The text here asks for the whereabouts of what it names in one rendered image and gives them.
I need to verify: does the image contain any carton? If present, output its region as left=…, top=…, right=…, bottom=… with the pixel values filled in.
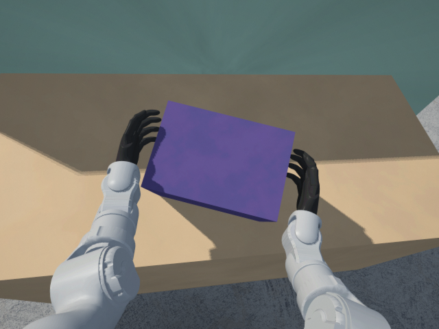
left=141, top=101, right=295, bottom=222

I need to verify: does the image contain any left robot hand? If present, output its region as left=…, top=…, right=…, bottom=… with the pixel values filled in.
left=116, top=110, right=161, bottom=165

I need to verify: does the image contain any pedestal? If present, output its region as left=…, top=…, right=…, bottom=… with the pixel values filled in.
left=0, top=73, right=439, bottom=304

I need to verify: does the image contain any left robot upper arm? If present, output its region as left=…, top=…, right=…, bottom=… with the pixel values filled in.
left=23, top=245, right=140, bottom=329

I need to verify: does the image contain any robot left forearm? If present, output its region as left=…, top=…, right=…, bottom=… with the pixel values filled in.
left=50, top=161, right=141, bottom=311

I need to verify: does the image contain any right robot hand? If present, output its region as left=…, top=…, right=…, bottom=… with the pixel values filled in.
left=286, top=149, right=320, bottom=214

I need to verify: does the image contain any right robot upper arm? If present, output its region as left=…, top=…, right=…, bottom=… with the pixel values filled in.
left=304, top=293, right=391, bottom=329

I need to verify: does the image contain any robot right forearm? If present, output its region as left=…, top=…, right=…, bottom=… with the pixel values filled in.
left=282, top=210, right=367, bottom=320

